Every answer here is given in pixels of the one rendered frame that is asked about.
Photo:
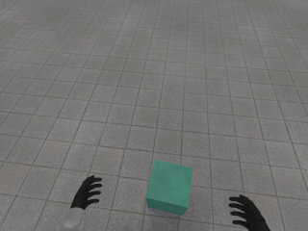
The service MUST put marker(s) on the left robot forearm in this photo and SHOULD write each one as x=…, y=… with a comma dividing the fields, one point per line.
x=74, y=219

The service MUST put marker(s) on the carton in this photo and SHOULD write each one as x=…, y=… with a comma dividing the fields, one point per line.
x=169, y=188

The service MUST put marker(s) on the robot left hand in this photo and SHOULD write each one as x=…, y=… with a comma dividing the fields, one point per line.
x=81, y=197

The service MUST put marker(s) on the robot right hand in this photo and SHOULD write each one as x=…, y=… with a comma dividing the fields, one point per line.
x=254, y=219

